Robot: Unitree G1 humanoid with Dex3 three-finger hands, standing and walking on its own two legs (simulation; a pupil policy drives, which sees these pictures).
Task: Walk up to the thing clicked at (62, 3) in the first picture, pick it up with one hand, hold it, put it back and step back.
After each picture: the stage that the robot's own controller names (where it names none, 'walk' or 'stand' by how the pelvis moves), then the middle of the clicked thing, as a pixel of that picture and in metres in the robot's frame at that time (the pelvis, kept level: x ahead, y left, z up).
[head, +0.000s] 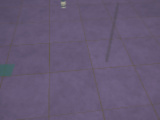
stand; (63, 3) +2.32 +0.28 -0.72
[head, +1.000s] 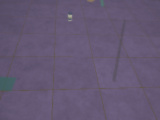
walk; (69, 16) +2.19 +0.14 -0.70
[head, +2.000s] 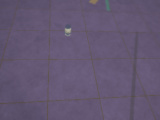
walk; (67, 30) +1.49 +0.06 -0.72
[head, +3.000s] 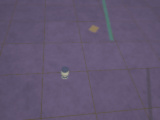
walk; (64, 72) +0.95 +0.10 -0.72
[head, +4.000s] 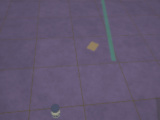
walk; (55, 111) +0.55 +0.17 -0.71
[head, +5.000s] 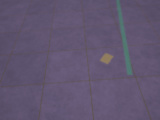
walk; out of the picture +0.39 +0.21 -0.71
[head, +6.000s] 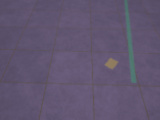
stand; out of the picture +0.36 +0.15 -0.72
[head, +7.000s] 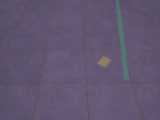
stand; out of the picture +0.36 +0.17 -0.72
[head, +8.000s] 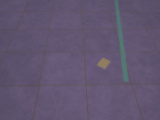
stand; out of the picture +0.36 +0.17 -0.73
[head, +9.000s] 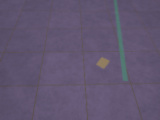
stand; out of the picture +0.35 +0.18 -0.73
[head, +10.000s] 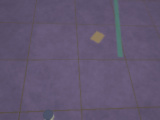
go down; (48, 116) +0.37 +0.17 -0.66
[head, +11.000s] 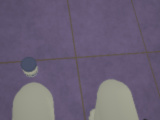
go down; (30, 67) +0.43 +0.19 -0.31
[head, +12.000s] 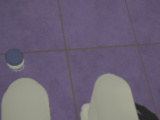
close in; (15, 60) +0.43 +0.21 -0.28
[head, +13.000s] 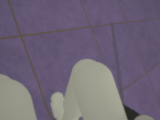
close in; out of the picture +0.42 +0.23 -0.22
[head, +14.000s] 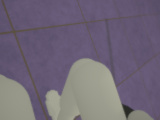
close; out of the picture +0.41 +0.25 -0.23
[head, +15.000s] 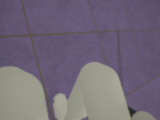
lift; out of the picture +0.36 +0.22 -0.21
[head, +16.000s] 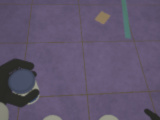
lift; (25, 88) +0.32 +0.18 +0.01
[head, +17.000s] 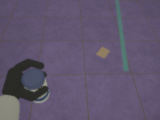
hold; (36, 86) +0.33 +0.16 +0.03
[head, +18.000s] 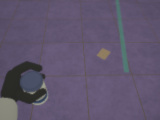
hold; (35, 88) +0.32 +0.17 +0.02
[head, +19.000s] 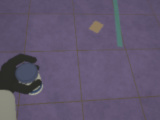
crouch; (30, 79) +0.36 +0.17 -0.04
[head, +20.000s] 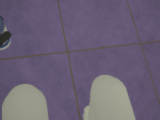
lower; out of the picture +0.49 +0.22 -0.07
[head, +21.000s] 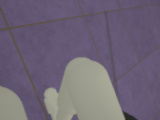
lower; out of the picture +0.45 +0.25 -0.22
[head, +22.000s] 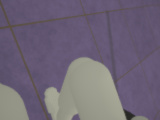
lower; out of the picture +0.44 +0.26 -0.23
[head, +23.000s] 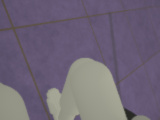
lower; out of the picture +0.44 +0.26 -0.22
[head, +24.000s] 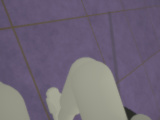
lower; out of the picture +0.43 +0.26 -0.23
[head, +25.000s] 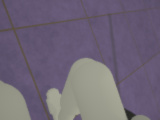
open; out of the picture +0.43 +0.24 -0.24
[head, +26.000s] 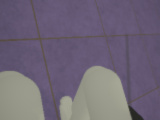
stand; out of the picture +0.43 +0.22 -0.25
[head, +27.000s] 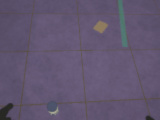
stand; (52, 108) +0.39 +0.15 -0.59
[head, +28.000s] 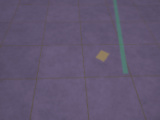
stand; out of the picture +0.39 +0.14 -0.66
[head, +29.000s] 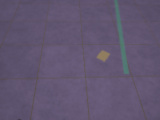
stand; out of the picture +0.38 +0.14 -0.67
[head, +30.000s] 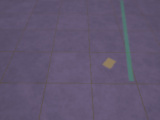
stand; out of the picture +0.41 +0.14 -0.72
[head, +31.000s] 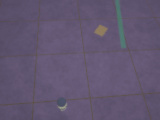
walk; (61, 104) +0.45 +0.12 -0.70
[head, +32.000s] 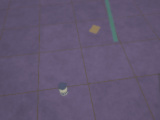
walk; (63, 88) +0.68 +0.20 -0.70
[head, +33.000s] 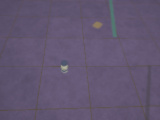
stand; (64, 66) +1.00 +0.14 -0.70
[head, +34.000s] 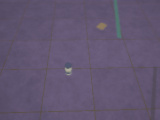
stand; (68, 68) +0.98 +0.14 -0.72
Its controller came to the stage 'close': yes
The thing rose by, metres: 0.72
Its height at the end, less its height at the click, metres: +0.00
